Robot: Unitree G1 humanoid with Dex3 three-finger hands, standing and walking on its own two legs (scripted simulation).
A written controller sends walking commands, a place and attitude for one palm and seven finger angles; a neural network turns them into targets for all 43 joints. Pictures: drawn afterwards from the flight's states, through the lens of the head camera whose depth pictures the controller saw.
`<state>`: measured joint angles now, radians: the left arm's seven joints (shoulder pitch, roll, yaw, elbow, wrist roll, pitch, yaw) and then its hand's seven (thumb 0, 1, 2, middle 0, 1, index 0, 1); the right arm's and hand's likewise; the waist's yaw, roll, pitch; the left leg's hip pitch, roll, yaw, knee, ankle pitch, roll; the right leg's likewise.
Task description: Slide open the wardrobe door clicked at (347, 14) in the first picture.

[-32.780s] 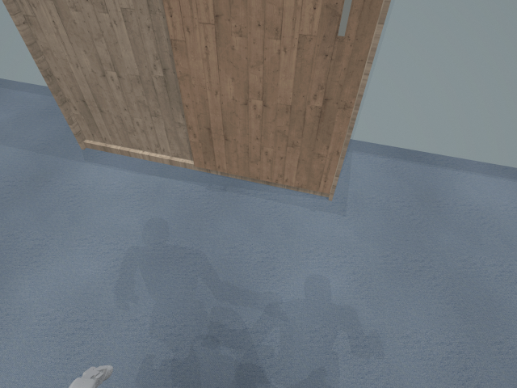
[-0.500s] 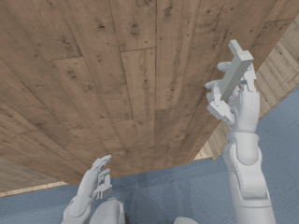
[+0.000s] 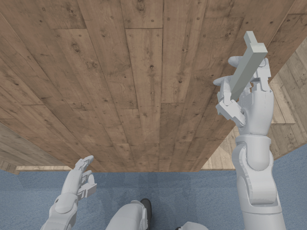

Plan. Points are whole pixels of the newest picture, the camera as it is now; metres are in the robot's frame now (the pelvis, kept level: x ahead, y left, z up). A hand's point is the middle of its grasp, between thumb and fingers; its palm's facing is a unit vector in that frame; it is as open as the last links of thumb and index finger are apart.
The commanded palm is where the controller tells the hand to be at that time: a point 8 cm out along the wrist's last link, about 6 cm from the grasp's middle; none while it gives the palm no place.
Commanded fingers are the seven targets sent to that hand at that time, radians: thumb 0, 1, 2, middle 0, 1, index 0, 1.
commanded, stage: step sideways, sliding the door along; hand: right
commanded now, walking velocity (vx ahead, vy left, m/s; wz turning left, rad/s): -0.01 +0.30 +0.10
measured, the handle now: (234, 79) +0.39 -0.13 +0.17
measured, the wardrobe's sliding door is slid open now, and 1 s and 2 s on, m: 0.32 0.54 0.57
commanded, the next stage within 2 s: stop walking and hold the door there in 1.46 s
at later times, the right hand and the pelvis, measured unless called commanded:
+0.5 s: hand (157, 100) +0.34 +0.02 +0.17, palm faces +0.18 +0.97 -0.15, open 6.5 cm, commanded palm +0.31 +0.01 +0.16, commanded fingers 0.00 -0.90 -0.90 0.45 1.40 0.45 1.40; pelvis -0.08 +0.15 +0.00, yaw +6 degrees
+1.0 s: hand (103, 99) +0.33 +0.12 +0.17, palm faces +0.13 +0.99 -0.05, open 6.1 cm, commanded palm +0.31 +0.14 +0.15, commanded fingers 0.00 -0.90 -0.90 0.45 1.40 0.45 1.40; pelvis -0.08 +0.29 +0.03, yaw +2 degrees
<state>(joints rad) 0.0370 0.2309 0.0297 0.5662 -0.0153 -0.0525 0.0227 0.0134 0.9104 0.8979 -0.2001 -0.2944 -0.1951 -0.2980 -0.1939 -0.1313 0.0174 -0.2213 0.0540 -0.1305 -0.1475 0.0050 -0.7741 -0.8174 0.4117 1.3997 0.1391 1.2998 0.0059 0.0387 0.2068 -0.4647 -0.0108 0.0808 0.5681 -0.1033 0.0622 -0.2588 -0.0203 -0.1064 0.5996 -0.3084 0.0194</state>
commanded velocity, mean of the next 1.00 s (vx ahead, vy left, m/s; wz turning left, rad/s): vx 0.13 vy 0.29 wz -0.03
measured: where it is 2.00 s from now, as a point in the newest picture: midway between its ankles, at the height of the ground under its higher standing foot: outside the picture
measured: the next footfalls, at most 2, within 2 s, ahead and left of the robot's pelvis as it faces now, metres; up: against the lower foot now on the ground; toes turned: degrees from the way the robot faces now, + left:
left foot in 0.42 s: -0.04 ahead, +0.27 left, +0.00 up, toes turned +13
right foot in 0.72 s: -0.04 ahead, +0.11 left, +0.00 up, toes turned -8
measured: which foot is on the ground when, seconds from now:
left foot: up 0.00-0.40, down 0.42-0.72, up 0.74-1.00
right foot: down 0.00-0.42, up 0.44-0.70, down 0.72-1.00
